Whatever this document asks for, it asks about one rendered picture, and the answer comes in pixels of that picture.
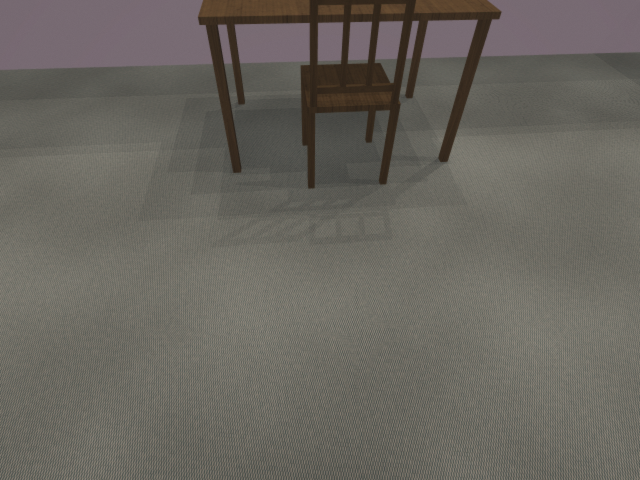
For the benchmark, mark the chair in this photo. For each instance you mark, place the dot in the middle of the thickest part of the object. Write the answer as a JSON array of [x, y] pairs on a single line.
[[352, 87]]

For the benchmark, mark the table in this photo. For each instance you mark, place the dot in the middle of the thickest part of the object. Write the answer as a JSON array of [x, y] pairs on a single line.
[[230, 12]]

